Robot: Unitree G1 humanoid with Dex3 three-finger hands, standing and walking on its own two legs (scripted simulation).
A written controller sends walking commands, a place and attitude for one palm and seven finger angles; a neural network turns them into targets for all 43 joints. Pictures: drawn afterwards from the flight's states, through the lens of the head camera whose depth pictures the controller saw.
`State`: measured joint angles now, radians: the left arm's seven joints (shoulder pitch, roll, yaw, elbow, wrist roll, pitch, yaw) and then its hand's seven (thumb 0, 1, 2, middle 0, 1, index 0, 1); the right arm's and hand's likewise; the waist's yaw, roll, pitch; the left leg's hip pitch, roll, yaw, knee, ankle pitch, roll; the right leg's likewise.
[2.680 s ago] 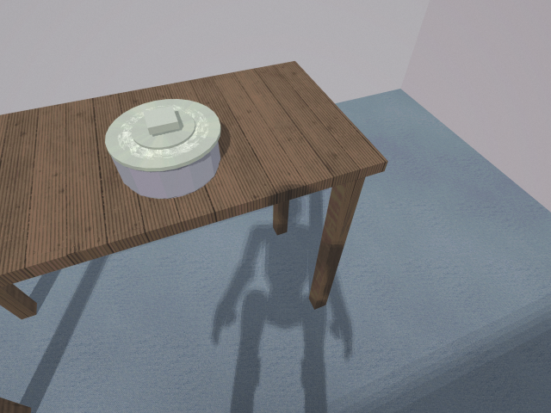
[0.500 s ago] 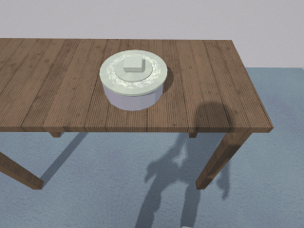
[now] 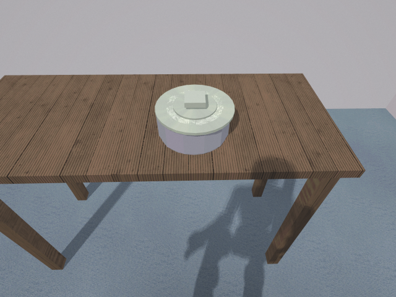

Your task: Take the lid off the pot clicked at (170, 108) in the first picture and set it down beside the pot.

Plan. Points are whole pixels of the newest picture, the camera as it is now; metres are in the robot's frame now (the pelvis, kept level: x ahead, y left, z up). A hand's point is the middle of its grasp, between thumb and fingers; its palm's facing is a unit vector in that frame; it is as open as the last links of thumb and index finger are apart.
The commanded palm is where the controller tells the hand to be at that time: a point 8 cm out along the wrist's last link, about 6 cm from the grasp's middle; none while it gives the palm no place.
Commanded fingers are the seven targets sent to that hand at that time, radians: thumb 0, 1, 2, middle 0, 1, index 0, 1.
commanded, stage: come to a stop and stand still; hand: left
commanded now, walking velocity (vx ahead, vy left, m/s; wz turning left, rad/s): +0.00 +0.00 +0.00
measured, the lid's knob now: (194, 99) +0.56 +0.05 +0.12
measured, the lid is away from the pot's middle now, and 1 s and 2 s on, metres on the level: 0.00 0.00 0.00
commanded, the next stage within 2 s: look again from close up in 0.18 s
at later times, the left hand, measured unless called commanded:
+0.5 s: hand out of the picture +0.01 +0.17 -0.17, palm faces +0.01 -0.99 -0.15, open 7.4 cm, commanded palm none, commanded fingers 0.00 0.90 0.90 -0.20 -0.30 -0.20 -0.30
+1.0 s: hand out of the picture +0.02 +0.14 -0.17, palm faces +0.00 -0.99 -0.15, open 7.3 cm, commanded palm none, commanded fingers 0.00 0.90 0.90 -0.20 -0.30 -0.20 -0.30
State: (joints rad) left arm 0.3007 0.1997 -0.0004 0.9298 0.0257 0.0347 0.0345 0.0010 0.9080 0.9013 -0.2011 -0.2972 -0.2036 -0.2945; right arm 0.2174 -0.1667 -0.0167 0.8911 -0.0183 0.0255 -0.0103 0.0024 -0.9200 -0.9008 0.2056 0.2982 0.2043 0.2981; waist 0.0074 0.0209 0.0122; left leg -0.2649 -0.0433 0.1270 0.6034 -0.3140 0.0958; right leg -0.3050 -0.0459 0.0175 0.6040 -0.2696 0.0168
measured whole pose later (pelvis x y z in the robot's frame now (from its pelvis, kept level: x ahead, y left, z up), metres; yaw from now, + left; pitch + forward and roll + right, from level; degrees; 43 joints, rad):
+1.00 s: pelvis +0.02 -0.02 +0.01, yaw +0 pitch -1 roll +0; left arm 0.32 0.14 -0.02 1.08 0.02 0.00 0.03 0.00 0.91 0.90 -0.20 -0.30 -0.20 -0.29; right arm 0.29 -0.14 0.00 1.10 -0.01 -0.02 -0.03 0.01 -0.92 -0.90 0.20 0.30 0.20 0.30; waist 0.00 -0.02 0.03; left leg -0.17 -0.03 0.12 0.44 -0.26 0.07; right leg -0.22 -0.03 0.01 0.47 -0.23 0.02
